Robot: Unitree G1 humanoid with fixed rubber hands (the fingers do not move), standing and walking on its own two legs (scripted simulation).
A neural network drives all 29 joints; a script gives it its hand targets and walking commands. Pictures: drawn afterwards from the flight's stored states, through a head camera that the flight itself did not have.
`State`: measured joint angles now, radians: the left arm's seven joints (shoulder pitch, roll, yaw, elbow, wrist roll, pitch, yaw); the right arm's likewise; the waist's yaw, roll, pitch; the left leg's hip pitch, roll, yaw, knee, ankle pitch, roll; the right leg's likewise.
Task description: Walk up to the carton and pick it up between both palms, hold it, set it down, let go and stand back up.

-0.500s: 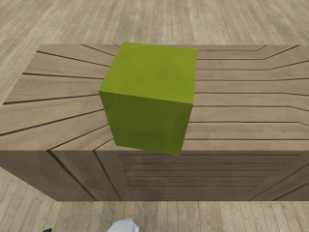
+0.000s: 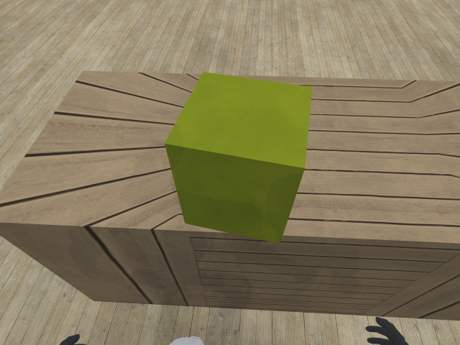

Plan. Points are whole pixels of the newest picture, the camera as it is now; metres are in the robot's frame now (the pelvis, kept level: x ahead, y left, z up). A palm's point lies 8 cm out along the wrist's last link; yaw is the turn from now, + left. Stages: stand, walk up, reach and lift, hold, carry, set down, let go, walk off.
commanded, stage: walk up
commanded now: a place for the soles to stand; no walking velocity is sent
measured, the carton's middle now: (242, 161) +0.45 +0.00 +0.04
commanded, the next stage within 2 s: reach and lift in 1.46 s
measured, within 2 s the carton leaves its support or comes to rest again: neither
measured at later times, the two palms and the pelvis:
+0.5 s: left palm out of the picture +0.05 +0.30 -0.10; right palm out of the picture +0.08 -0.28 -0.09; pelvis -0.01 +0.00 +0.03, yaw +2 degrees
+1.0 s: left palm out of the picture +0.08 +0.29 -0.09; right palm out of the picture +0.12 -0.29 -0.10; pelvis +0.02 -0.01 +0.03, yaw +3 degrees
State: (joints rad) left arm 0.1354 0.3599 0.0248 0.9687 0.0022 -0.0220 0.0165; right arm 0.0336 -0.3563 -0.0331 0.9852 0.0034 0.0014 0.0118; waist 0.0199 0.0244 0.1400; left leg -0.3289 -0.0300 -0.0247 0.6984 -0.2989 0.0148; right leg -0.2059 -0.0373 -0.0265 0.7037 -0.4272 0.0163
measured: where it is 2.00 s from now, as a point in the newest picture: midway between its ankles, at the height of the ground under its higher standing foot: outside the picture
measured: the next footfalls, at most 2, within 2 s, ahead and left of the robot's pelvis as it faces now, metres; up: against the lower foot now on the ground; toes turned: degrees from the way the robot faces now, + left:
none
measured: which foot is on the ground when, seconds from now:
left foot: down 0.00-1.00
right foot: down 0.00-1.00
